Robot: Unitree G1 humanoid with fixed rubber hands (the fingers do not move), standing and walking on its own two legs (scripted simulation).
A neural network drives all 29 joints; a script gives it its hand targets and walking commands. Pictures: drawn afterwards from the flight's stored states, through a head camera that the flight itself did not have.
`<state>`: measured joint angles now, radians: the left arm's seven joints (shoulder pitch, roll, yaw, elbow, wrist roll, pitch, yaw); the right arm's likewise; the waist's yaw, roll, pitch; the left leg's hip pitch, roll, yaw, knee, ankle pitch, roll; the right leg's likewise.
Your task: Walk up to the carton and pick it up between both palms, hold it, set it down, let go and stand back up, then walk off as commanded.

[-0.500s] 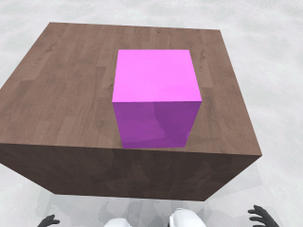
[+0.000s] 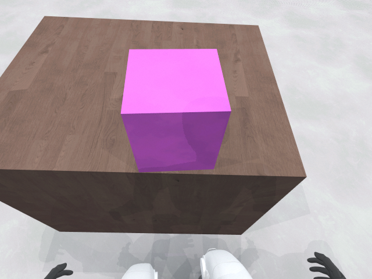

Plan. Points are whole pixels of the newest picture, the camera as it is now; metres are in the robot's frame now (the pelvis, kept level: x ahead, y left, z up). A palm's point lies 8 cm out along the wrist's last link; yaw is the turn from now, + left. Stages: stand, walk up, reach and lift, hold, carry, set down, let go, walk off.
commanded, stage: walk up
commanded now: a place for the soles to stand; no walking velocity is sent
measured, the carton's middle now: (175, 114) +0.44 +0.02 +0.07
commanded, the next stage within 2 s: reach and lift in 1.52 s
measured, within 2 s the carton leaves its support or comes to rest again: neither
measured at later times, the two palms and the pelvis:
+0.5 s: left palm out of the picture +0.09 +0.29 -0.11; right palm out of the picture +0.08 -0.32 -0.07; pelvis -0.01 +0.00 +0.01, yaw -2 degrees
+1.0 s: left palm out of the picture +0.11 +0.27 -0.09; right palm out of the picture +0.08 -0.33 -0.08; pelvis +0.00 -0.02 +0.01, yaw -3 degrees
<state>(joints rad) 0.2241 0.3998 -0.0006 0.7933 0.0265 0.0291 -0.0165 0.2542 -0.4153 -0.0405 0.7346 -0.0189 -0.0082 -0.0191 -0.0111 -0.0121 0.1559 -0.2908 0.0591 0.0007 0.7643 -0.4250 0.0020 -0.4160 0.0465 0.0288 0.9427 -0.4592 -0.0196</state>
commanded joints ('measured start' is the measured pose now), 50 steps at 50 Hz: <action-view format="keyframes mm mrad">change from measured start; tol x32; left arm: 1 114 193 108 -23 -13 -64 9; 50 -25 188 69 -12 -16 -110 19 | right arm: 1 -51 -249 -77 -24 9 -29 -16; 50 -74 -187 -42 32 9 -59 12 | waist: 1 59 126 -202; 50 4 6 -234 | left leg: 1 89 129 -63 40 590 108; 5 -243 -12 -46 209 -253 27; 15 129 -40 30 -218 134 47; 19 144 324 -462 -391 146 222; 28 -18 130 -92 -122 381 101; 32 -43 -17 -7 11 -169 39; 41 -38 65 -125 -297 -205 75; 50 92 79 -66 -187 387 73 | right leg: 1 167 -55 77 -460 303 -37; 4 403 -315 493 -424 886 -172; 17 -49 -110 157 -210 452 -67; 20 -69 -13 105 43 -163 -7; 30 252 -218 371 -537 336 -104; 43 -30 -143 273 -555 -174 -82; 50 147 -110 135 -355 519 -58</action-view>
